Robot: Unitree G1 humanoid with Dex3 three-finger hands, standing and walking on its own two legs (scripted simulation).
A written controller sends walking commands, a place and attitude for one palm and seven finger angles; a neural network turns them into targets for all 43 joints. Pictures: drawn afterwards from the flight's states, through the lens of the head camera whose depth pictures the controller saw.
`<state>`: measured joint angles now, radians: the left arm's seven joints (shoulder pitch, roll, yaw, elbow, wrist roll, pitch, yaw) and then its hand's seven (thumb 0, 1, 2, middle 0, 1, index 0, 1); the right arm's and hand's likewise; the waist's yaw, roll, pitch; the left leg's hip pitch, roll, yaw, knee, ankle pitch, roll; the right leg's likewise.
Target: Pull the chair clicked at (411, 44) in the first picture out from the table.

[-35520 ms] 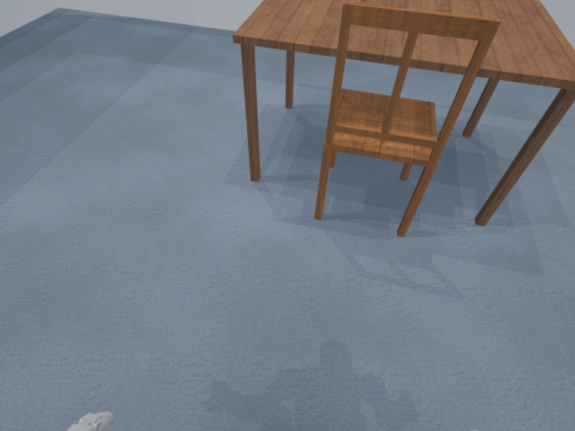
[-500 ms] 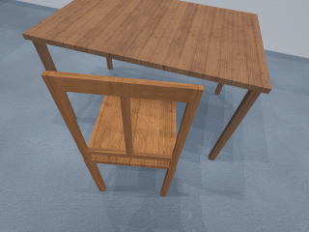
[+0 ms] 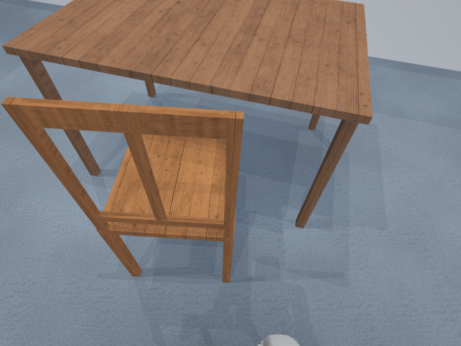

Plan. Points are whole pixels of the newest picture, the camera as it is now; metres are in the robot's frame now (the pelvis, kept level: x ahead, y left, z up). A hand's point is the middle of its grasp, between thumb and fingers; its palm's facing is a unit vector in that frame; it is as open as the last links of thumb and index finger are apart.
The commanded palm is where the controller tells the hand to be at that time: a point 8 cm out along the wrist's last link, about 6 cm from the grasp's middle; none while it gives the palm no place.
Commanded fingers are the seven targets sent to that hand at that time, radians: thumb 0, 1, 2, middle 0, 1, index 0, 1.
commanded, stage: come to a stop and stand still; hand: left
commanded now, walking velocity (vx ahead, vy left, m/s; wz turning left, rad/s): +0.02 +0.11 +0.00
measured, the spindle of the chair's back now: (149, 182) +0.45 +0.21 -0.06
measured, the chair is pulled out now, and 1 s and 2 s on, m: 0.22 0.22 0.22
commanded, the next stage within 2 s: look again from close up in 0.70 s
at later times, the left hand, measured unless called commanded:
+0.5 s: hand out of the picture -0.04 +0.17 -0.18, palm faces +0.08 -0.97 -0.24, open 7.3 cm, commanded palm none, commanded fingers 0.00 0.90 0.90 -0.20 -0.30 -0.20 -0.30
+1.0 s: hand out of the picture -0.03 +0.12 -0.16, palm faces +0.00 -0.98 -0.21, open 7.3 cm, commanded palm none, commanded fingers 0.00 0.90 0.90 -0.20 -0.30 -0.20 -0.30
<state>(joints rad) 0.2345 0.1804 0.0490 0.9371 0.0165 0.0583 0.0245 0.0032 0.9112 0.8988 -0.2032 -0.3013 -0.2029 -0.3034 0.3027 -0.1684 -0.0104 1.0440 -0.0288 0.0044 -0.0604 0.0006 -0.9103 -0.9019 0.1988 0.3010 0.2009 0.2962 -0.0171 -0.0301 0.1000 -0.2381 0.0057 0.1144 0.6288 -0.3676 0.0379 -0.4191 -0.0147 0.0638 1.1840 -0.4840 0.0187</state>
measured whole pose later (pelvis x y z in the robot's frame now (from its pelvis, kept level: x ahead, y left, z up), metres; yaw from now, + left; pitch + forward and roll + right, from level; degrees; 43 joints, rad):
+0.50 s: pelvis -0.03 -0.03 +0.01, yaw +0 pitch -3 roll +1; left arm 0.32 0.23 0.05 1.01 0.02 0.07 0.05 0.00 0.91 0.90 -0.21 -0.30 -0.20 -0.30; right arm 0.18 -0.20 -0.03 0.95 -0.02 0.02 -0.01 0.00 -0.91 -0.90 0.20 0.30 0.20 0.30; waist 0.04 -0.07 0.08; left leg -0.23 -0.04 0.13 0.53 -0.26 0.08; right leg -0.33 -0.08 0.03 0.83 -0.46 0.02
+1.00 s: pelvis -0.02 -0.04 +0.01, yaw +0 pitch +0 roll +1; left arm 0.35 0.11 -0.03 1.08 0.01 -0.02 0.04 0.01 0.92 0.90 -0.21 -0.30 -0.20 -0.30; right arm 0.37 -0.15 0.02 1.08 -0.02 -0.01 -0.01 0.01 -0.92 -0.90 0.20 0.30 0.20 0.30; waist -0.03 0.05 0.02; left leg -0.26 0.00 0.12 0.53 -0.27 0.04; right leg -0.18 0.02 -0.07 0.53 -0.35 -0.06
